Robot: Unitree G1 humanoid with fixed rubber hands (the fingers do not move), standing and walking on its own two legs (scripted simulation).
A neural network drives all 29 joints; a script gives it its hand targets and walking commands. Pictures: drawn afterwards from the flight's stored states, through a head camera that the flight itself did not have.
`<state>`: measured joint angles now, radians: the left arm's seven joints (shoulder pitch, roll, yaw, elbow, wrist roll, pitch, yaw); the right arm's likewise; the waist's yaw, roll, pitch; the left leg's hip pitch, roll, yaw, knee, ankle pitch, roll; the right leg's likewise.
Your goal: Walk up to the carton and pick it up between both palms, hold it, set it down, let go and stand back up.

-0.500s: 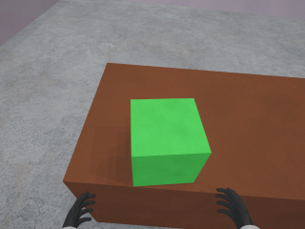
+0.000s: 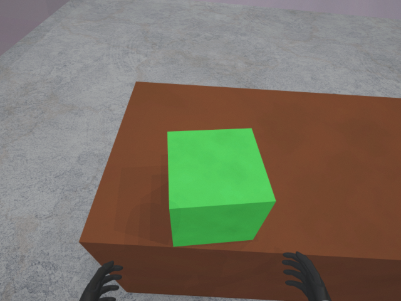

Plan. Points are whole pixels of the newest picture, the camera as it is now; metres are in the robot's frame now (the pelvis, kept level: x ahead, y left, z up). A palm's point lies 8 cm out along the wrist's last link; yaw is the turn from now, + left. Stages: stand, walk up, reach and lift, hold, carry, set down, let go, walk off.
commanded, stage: let go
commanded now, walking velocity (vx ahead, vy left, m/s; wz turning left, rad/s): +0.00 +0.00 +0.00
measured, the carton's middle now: (212, 188) +0.39 +0.00 -0.04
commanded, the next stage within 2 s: stand in 0.28 s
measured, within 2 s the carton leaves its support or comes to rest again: neither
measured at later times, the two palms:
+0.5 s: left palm out of the picture +0.09 +0.27 -0.11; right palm out of the picture +0.17 -0.24 -0.08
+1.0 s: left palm out of the picture +0.05 +0.28 -0.12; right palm out of the picture +0.14 -0.25 -0.10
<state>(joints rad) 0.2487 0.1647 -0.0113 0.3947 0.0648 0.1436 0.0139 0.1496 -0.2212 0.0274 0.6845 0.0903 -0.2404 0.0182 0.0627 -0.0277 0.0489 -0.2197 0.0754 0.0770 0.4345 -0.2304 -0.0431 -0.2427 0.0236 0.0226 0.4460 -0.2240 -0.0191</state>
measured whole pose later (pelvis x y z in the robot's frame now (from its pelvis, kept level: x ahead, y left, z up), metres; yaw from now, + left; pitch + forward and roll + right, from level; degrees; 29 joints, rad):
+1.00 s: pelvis +0.01 +0.00 +0.00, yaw +0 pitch +1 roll +0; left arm 0.24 0.32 -0.01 0.98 0.06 -0.03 -0.02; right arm 0.19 -0.28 0.03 0.80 0.04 -0.03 0.01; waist 0.06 0.00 -0.05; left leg -0.21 0.08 0.08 0.43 -0.24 -0.04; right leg -0.23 0.02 0.02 0.45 -0.23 -0.02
